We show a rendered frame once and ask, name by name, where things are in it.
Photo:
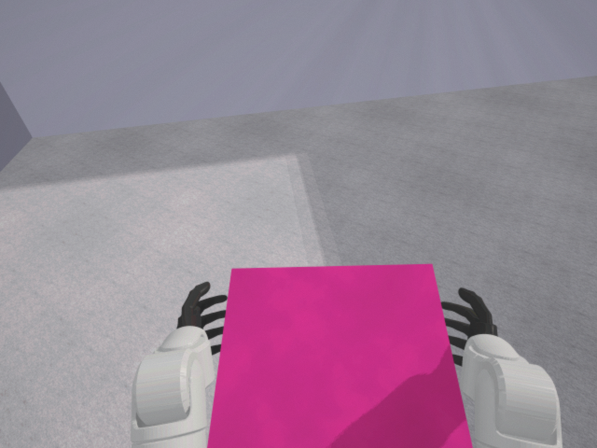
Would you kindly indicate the left robot forearm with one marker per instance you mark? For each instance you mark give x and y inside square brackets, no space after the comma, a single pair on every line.
[168,392]

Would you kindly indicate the right robot forearm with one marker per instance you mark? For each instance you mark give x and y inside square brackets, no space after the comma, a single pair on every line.
[516,403]

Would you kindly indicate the robot right hand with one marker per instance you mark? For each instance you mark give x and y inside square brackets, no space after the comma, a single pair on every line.
[479,316]

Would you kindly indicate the carton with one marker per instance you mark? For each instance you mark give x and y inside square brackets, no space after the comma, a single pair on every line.
[336,357]

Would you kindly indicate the robot left hand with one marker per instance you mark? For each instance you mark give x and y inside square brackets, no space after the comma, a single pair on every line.
[193,307]

